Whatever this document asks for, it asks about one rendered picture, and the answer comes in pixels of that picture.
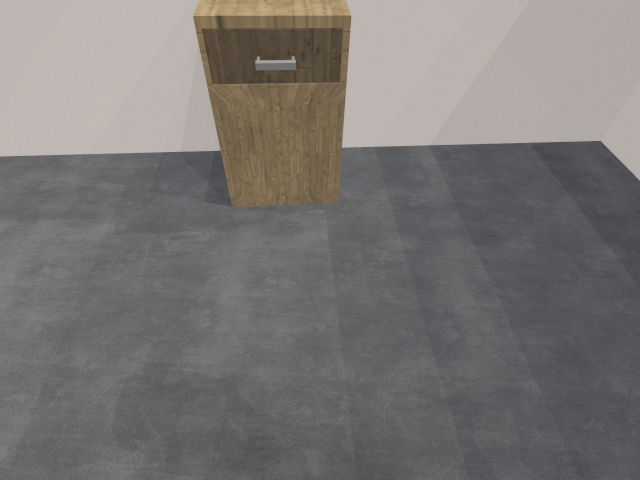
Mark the handle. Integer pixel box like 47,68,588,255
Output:
255,56,296,70

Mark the cabinet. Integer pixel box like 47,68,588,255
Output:
193,0,351,207

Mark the drawer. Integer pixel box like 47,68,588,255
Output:
204,28,343,84

